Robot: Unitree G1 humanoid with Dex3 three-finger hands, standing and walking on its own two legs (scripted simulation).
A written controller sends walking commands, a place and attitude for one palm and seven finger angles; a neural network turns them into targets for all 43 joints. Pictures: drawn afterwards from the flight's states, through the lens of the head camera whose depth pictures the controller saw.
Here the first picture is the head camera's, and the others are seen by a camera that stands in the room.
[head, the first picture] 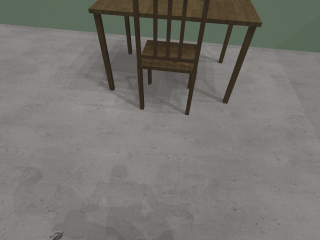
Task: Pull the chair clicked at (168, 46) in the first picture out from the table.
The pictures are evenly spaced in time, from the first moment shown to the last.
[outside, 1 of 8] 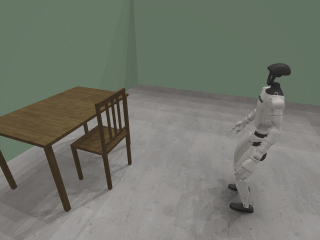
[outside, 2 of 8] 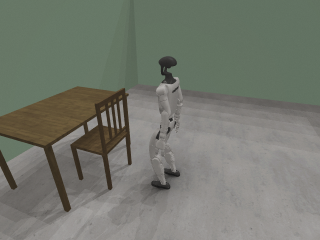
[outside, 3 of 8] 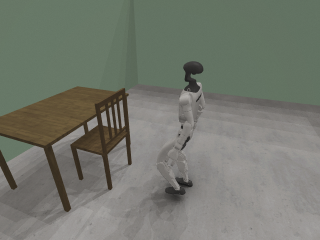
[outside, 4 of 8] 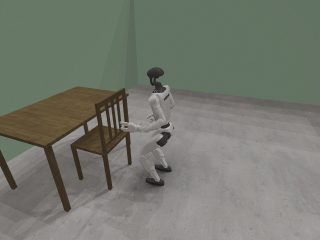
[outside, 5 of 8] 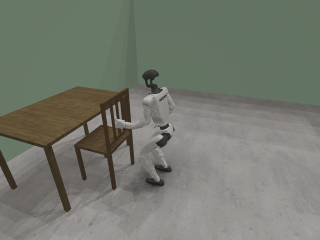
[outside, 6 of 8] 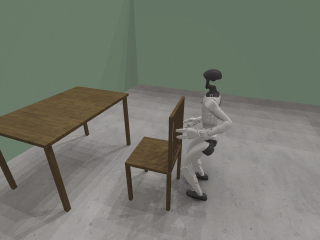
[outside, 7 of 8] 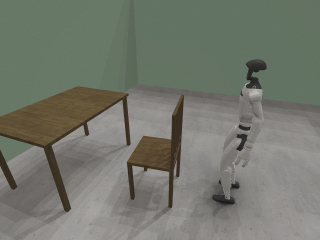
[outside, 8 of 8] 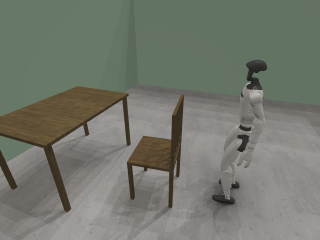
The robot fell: no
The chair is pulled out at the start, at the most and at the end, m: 0.00 0.63 0.63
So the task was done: yes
